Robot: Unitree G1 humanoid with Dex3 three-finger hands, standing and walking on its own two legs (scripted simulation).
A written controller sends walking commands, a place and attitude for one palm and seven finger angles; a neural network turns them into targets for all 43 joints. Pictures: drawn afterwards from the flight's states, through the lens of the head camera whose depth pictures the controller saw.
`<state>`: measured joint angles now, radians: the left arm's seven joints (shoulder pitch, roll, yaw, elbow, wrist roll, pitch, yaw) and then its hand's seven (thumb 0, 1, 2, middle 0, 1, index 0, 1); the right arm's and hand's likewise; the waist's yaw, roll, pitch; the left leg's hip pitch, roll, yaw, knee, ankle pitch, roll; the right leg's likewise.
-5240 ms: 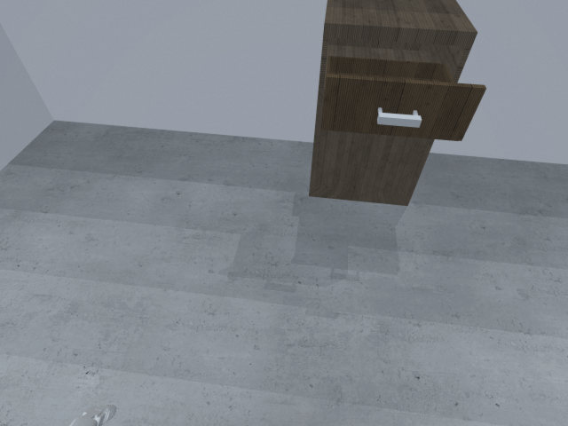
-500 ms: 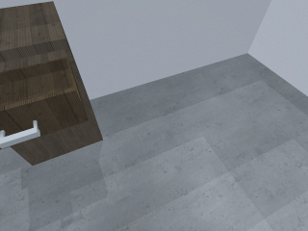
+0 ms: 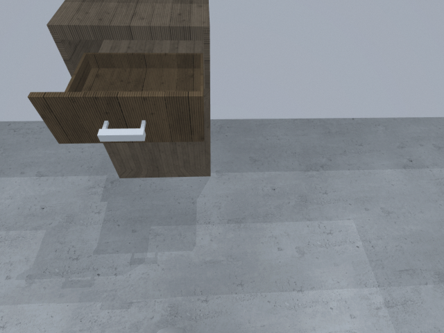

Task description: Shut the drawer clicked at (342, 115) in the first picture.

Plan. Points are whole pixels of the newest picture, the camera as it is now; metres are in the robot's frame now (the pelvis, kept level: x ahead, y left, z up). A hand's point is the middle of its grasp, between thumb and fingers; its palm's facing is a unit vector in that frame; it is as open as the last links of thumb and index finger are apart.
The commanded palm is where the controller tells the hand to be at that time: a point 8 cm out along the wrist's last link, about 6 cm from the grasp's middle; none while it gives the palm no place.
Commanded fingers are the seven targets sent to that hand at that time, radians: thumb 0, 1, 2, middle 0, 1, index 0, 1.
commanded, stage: turn to face it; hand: left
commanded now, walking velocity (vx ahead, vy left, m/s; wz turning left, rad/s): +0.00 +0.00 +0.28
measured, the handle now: (123, 129) +0.61 +0.33 -0.08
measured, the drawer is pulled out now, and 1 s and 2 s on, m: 0.28 0.28 0.28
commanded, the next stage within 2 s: take the last steps up to it in 0.24 s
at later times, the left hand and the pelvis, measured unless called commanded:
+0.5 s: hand out of the picture +0.03 +0.20 -0.15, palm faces +0.14 -0.95 -0.28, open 7.4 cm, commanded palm none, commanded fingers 0.00 0.90 0.90 -0.20 -0.30 -0.20 -0.30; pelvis -0.02 +0.00 +0.00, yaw +7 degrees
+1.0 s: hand out of the picture -0.09 +0.16 -0.16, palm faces +0.36 -0.92 -0.15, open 7.4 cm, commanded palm none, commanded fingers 0.00 0.90 0.90 -0.20 -0.30 -0.20 -0.30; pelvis +0.07 +0.06 +0.00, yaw +13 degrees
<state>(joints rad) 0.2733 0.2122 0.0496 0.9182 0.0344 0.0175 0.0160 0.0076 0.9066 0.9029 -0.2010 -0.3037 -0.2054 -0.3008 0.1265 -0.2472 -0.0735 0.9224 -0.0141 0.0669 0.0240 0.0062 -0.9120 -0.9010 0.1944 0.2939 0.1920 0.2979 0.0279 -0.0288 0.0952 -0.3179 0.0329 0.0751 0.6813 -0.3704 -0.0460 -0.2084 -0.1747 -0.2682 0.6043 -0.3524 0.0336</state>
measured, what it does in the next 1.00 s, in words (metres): steps on the spot: left foot, then right foot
